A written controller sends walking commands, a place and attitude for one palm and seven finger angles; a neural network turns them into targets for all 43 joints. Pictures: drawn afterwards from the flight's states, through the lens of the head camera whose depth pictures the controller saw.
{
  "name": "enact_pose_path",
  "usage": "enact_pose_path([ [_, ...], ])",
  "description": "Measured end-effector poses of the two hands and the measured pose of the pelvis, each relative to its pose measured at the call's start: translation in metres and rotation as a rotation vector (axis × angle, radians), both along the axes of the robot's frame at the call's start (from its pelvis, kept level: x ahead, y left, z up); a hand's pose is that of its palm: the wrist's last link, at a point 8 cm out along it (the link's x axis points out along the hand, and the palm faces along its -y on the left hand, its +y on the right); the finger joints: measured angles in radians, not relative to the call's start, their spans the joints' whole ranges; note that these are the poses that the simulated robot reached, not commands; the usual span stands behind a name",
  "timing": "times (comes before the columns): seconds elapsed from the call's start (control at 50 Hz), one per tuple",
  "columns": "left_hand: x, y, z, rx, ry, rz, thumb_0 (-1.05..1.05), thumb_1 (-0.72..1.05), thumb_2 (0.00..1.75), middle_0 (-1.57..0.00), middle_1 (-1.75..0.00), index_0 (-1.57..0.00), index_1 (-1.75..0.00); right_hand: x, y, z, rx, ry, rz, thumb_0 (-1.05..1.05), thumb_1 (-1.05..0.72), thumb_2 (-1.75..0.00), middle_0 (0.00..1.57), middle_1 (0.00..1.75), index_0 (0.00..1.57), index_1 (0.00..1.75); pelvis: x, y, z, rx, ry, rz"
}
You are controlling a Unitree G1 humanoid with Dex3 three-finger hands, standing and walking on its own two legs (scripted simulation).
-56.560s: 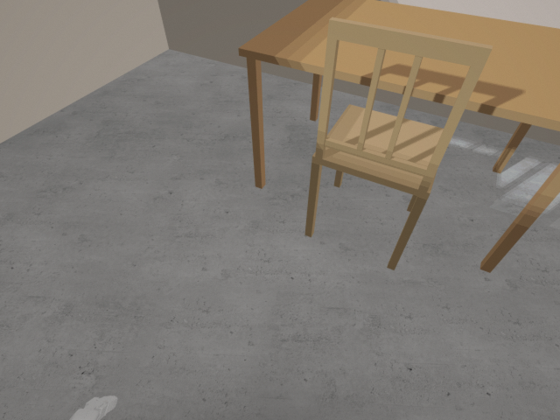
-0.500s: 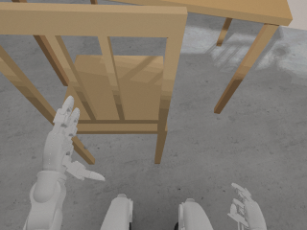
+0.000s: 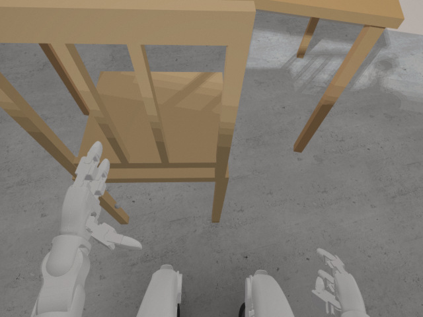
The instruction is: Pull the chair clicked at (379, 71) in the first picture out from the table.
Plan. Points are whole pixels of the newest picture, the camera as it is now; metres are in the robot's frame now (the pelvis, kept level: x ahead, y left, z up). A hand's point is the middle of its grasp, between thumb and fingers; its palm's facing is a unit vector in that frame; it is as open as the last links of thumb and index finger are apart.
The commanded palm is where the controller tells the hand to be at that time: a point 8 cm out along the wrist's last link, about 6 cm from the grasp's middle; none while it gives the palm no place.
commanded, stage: aim the fingers beside a spindle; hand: left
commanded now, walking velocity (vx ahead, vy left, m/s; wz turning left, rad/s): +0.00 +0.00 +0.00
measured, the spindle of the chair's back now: (102, 117) +0.46 +0.22 +0.07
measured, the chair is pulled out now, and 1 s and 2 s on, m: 0.30 0.30 0.30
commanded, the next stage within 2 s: push the fingers through the gap in 0.44 s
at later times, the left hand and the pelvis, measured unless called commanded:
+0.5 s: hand (109, 198) +0.31 +0.18 +0.05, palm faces +0.01 -1.00 -0.07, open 16.9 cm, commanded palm +0.28 +0.24 +0.03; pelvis +0.00 +0.00 +0.00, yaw +0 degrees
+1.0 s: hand (115, 182) +0.34 +0.19 +0.02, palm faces +0.02 -1.00 -0.05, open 17.0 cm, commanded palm +0.33 +0.24 +0.03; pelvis +0.00 +0.01 +0.00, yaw -1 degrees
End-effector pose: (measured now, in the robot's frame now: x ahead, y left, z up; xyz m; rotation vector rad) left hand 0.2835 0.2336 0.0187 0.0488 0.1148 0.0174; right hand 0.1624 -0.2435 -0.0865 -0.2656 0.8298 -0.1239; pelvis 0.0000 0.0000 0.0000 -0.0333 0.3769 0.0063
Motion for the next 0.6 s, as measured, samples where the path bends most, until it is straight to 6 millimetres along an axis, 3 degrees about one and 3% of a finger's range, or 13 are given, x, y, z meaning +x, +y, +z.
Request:
enact_pose_path([
  [0.08,-0.007,-0.013,0.025,0.007,-0.084,-0.045,-0.01,-0.50,0.31,-0.06,-0.08,-0.05,-0.08,0.000,0.001,0.005,-0.001,-0.012,-0.006,0.02,-0.90,-0.90,0.20,0.30,0.20,0.30,0.001,0.001,0.005,0.000,-0.012,-0.001],
  [0.14,-0.007,-0.010,0.038,0.026,-0.135,-0.025,-0.01,-0.50,0.31,-0.06,-0.08,-0.06,-0.08,0.000,0.002,0.008,0.007,-0.014,0.000,0.01,-0.90,-0.90,0.20,0.30,0.20,0.30,0.002,0.001,0.007,0.002,-0.016,-0.001],
  [0.24,-0.004,0.009,0.015,0.026,-0.050,0.049,-0.01,-0.50,0.31,-0.06,-0.08,-0.06,-0.08,0.000,0.002,0.004,0.016,-0.009,0.010,0.01,-0.90,-0.90,0.20,0.30,0.20,0.30,-0.001,-0.001,0.003,0.004,-0.009,-0.001],
  [0.3,-0.009,0.011,0.000,0.007,0.006,0.040,-0.01,-0.50,0.31,-0.06,-0.08,-0.06,-0.08,-0.001,0.000,0.002,0.004,-0.008,0.007,0.01,-0.90,-0.90,0.20,0.30,0.20,0.30,-0.003,-0.001,0.001,0.001,-0.006,0.000],
  [0.34,-0.011,0.007,0.001,0.002,-0.003,0.014,-0.01,-0.50,0.31,-0.05,-0.08,-0.05,-0.08,-0.002,-0.001,0.003,-0.008,-0.008,0.004,0.01,-0.90,-0.90,0.20,0.30,0.20,0.30,-0.003,-0.001,0.001,-0.002,-0.010,0.001],
  [0.48,-0.002,0.001,0.035,0.023,-0.157,-0.021,-0.01,-0.50,0.30,-0.06,-0.08,-0.06,-0.08,-0.005,0.001,0.005,-0.014,-0.010,0.005,0.01,-0.90,-0.90,0.20,0.30,0.20,0.30,-0.004,0.002,0.004,-0.007,-0.016,0.005],
  [0.6,0.006,0.013,0.002,-0.005,-0.006,0.020,-0.01,-0.50,0.31,-0.06,-0.08,-0.06,-0.08,-0.009,0.002,0.002,-0.001,0.000,-0.004,0.01,-0.90,-0.90,0.20,0.30,0.20,0.30,-0.005,0.003,0.001,-0.003,-0.002,-0.002],
])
